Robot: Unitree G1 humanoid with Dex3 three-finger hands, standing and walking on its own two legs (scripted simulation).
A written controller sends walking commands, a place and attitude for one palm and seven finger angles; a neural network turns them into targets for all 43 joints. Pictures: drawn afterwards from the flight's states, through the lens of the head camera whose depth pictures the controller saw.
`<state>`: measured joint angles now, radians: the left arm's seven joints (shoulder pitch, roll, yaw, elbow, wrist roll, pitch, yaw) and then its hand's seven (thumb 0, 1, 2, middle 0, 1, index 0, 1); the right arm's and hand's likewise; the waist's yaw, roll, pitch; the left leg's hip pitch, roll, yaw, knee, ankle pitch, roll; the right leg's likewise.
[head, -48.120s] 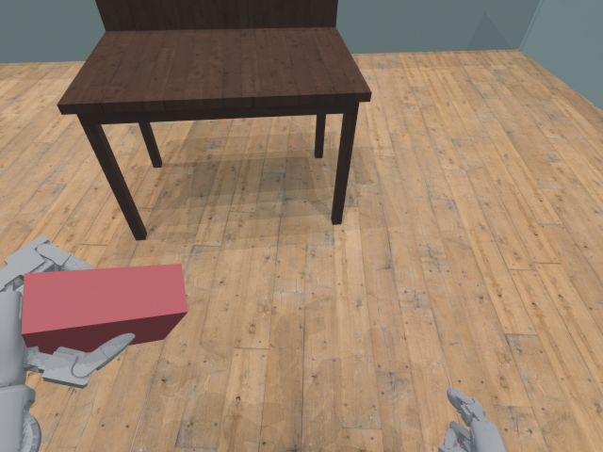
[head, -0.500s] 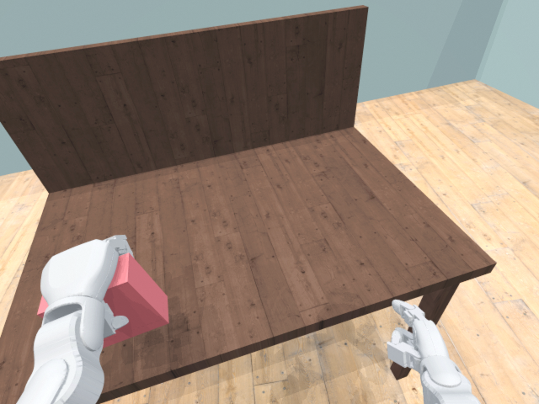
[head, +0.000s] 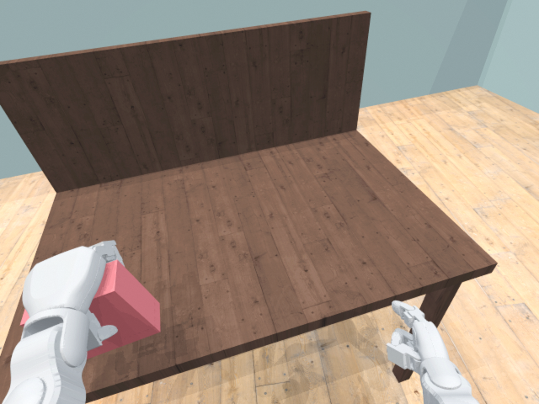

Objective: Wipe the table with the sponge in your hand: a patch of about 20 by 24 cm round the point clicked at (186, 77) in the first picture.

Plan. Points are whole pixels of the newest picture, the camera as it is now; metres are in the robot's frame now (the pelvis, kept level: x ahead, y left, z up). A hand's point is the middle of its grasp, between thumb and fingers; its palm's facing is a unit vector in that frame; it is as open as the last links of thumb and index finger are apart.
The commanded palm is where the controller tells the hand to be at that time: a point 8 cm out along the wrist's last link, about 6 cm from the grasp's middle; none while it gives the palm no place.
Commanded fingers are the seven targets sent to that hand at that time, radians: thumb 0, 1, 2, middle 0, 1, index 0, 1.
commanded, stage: bring the sponge back beside the body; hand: left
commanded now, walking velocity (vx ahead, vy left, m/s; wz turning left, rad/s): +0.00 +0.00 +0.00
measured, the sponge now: (108, 319) +0.19 +0.29 +0.06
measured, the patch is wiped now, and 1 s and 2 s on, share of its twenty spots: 1.00 1.00 1.00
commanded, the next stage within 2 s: step back with the hand held close in 0.42 s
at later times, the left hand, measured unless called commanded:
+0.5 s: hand (88, 306) +0.18 +0.29 +0.11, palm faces +0.13 -0.16 -0.98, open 9.3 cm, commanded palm +0.14 +0.28 +0.18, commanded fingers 0.00 0.10 1.30 -1.20 -1.60 -1.20 -1.60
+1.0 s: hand (88, 278) +0.19 +0.28 +0.15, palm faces +0.37 -0.83 -0.41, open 9.3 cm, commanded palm +0.14 +0.31 +0.17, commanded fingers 0.00 0.10 1.30 -1.20 -1.60 -1.20 -1.60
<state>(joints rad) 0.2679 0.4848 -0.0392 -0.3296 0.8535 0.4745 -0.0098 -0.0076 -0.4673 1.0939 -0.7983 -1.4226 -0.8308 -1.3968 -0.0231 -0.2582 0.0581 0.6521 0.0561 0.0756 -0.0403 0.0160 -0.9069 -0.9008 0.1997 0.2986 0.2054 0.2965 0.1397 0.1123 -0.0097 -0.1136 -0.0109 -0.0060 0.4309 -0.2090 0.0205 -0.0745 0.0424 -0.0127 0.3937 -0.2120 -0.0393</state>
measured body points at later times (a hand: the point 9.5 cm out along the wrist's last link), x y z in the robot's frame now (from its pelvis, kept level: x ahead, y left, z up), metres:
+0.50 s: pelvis -0.01 +0.00 +0.00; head -0.06 -0.03 +0.45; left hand +0.17 +0.29 +0.16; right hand +0.25 -0.18 -0.05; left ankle +0.02 +0.11 -0.74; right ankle +0.01 -0.10 -0.74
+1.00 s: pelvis -0.02 +0.03 -0.01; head -0.01 +0.04 +0.44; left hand +0.17 +0.32 +0.17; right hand +0.12 -0.23 -0.10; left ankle +0.02 +0.11 -0.74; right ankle +0.01 -0.10 -0.74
